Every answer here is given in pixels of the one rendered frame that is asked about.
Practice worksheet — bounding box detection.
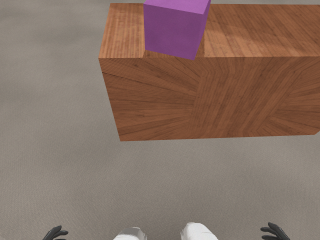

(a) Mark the right robot thigh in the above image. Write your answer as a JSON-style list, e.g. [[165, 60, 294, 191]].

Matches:
[[180, 223, 218, 240]]

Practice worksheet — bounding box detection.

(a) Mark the robot thigh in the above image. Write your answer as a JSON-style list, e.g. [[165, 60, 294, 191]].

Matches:
[[113, 228, 147, 240], [180, 223, 218, 240]]

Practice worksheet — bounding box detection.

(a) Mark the left robot hand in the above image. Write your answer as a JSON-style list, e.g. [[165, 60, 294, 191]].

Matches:
[[43, 225, 69, 240]]

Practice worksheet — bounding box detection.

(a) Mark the left robot thigh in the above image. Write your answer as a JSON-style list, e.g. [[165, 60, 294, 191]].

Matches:
[[113, 228, 147, 240]]

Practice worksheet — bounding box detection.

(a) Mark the right robot hand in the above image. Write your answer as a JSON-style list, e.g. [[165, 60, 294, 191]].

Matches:
[[260, 222, 290, 240]]

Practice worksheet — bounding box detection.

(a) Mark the carton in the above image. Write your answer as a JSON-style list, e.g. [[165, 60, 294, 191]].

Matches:
[[143, 0, 211, 60]]

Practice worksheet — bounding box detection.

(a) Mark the pedestal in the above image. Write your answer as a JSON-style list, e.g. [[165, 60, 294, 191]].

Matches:
[[98, 3, 320, 142]]

